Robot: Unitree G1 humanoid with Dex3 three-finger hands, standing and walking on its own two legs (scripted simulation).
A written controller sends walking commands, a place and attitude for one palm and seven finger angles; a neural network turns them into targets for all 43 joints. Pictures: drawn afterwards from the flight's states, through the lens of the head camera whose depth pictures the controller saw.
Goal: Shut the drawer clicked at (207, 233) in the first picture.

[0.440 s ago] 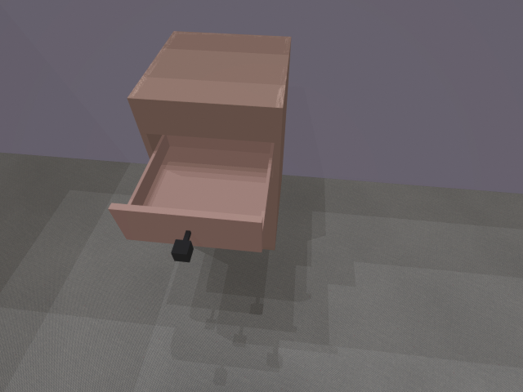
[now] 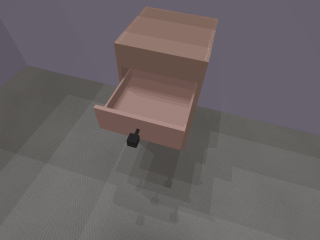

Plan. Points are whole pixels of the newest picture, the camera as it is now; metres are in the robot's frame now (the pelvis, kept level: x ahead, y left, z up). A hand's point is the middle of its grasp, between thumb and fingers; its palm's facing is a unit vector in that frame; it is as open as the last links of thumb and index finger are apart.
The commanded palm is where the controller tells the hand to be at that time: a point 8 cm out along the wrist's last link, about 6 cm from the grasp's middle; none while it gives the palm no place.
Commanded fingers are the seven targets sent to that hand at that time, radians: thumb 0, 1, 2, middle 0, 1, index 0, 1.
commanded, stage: turn or walk to find it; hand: left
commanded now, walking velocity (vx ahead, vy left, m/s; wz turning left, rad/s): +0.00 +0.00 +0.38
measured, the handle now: (134, 136) +0.52 +0.12 -0.20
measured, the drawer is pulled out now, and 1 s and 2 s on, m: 0.29 0.29 0.29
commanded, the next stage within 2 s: stand and wait in 0.02 s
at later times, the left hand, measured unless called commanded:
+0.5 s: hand out of the picture +0.00 +0.13 -0.15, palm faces +0.15 -0.96 -0.22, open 7.4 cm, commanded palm none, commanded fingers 0.00 0.90 0.90 -0.20 -0.30 -0.20 -0.30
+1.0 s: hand out of the picture +0.02 +0.12 -0.16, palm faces +0.21 -0.95 -0.21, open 7.4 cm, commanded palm none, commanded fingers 0.00 0.90 0.90 -0.20 -0.30 -0.20 -0.30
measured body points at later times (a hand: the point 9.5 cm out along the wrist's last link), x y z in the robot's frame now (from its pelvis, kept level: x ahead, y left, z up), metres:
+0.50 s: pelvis +0.00 -0.05 +0.02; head +0.03 -0.07 +0.46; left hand -0.01 +0.18 -0.14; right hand +0.07 -0.28 -0.15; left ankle +0.00 +0.10 -0.72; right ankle +0.00 -0.15 -0.72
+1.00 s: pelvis +0.01 -0.07 +0.01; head +0.04 -0.07 +0.46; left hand +0.01 +0.17 -0.14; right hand +0.02 -0.28 -0.15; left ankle +0.00 +0.10 -0.72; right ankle +0.00 -0.15 -0.72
